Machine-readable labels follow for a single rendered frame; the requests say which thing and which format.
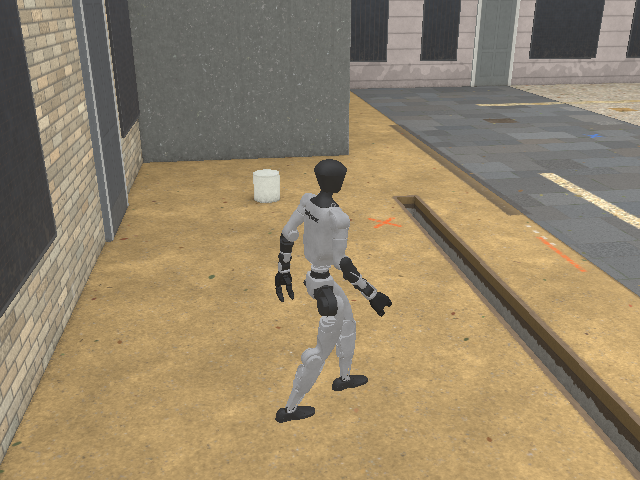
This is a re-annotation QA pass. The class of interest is robot right upper arm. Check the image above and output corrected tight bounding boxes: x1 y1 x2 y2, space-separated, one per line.
329 209 352 271

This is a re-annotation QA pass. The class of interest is robot left upper arm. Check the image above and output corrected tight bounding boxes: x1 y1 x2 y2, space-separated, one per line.
282 193 317 242

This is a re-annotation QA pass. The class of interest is robot left thigh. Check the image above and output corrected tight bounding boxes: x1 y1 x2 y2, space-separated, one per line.
303 280 355 336

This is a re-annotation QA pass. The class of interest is robot left hand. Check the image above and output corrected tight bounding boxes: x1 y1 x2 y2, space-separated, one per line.
275 271 294 302

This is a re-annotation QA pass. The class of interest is robot thigh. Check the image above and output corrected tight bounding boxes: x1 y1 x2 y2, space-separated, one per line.
301 288 344 367
303 280 355 336

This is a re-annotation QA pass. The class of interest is left robot forearm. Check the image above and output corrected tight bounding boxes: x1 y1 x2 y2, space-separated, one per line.
278 233 294 274

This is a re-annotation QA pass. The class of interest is robot right hand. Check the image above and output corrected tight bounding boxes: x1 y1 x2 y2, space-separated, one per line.
369 292 392 317

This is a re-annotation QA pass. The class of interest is right robot forearm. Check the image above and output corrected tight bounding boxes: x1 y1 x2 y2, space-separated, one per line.
339 257 377 300

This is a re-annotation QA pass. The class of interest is robot right thigh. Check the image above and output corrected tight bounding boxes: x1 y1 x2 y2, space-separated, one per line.
301 288 344 367

